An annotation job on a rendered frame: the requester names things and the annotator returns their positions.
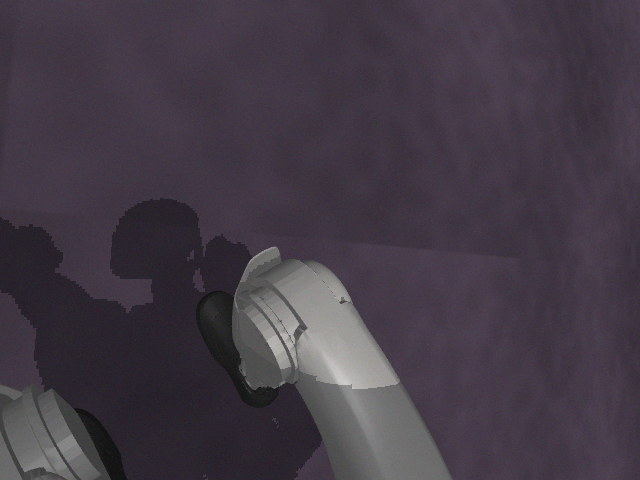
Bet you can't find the right robot foot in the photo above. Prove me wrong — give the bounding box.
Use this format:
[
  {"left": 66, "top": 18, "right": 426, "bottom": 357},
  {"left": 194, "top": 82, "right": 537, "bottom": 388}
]
[{"left": 196, "top": 291, "right": 279, "bottom": 408}]

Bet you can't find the left robot foot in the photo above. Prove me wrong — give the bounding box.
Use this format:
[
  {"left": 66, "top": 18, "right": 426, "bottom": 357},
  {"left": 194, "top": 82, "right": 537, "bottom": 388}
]
[{"left": 73, "top": 408, "right": 127, "bottom": 480}]

